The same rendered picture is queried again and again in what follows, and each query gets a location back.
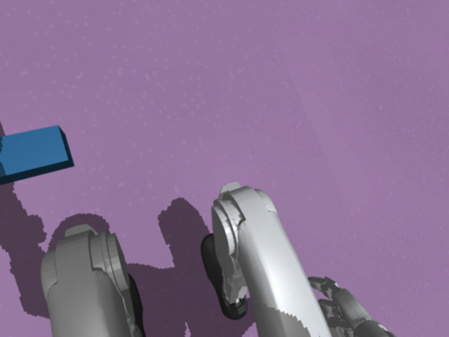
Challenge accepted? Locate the right robot foot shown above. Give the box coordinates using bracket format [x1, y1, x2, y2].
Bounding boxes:
[201, 233, 248, 320]

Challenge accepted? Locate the right robot arm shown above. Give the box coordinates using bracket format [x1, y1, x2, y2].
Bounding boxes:
[353, 320, 396, 337]

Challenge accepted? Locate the right robot hand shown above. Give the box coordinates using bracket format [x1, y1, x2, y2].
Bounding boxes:
[308, 277, 373, 337]

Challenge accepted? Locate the carton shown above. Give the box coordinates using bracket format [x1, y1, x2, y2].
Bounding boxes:
[0, 125, 74, 185]

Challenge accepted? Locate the left robot foot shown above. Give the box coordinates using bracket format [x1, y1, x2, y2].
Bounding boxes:
[128, 273, 146, 337]

